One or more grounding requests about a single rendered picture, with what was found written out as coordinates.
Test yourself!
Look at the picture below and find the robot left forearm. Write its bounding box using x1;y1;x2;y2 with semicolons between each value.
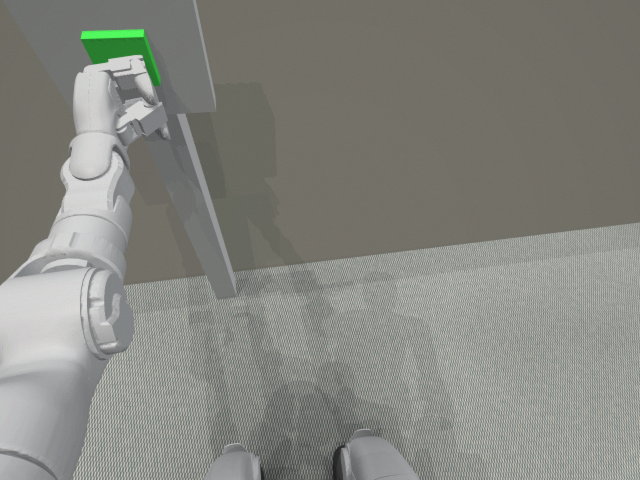
7;132;135;284

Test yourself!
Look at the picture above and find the robot left shin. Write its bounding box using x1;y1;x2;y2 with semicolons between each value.
223;443;250;455

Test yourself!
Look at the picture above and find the robot right thigh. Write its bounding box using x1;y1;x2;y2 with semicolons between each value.
341;436;420;480

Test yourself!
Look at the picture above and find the button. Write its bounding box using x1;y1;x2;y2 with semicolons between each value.
81;29;161;86

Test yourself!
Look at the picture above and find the panel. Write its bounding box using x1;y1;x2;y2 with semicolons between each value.
3;0;237;300

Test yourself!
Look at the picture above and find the robot left hand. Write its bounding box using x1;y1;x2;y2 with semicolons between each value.
73;55;171;152

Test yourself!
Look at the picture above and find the left robot upper arm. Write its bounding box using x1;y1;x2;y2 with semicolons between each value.
0;267;135;480

